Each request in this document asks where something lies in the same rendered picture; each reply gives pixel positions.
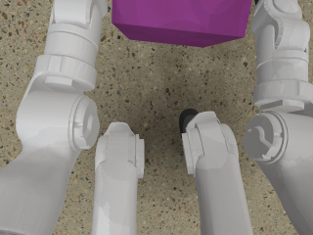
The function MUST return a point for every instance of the robot right forearm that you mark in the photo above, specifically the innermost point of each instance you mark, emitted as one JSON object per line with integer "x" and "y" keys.
{"x": 282, "y": 58}

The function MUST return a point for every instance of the robot left thigh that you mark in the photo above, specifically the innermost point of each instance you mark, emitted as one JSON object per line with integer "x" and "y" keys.
{"x": 116, "y": 185}

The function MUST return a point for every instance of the robot left forearm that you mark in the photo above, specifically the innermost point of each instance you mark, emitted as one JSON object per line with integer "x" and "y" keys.
{"x": 73, "y": 38}

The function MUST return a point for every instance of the robot left upper arm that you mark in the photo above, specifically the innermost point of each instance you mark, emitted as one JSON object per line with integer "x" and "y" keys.
{"x": 54, "y": 127}

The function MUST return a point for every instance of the carton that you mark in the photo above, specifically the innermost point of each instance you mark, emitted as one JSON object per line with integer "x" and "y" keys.
{"x": 196, "y": 23}

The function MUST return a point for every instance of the right robot foot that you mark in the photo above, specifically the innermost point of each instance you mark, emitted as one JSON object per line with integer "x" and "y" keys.
{"x": 185, "y": 117}

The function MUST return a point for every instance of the robot right upper arm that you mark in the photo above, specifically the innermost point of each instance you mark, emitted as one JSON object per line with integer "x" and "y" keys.
{"x": 282, "y": 145}

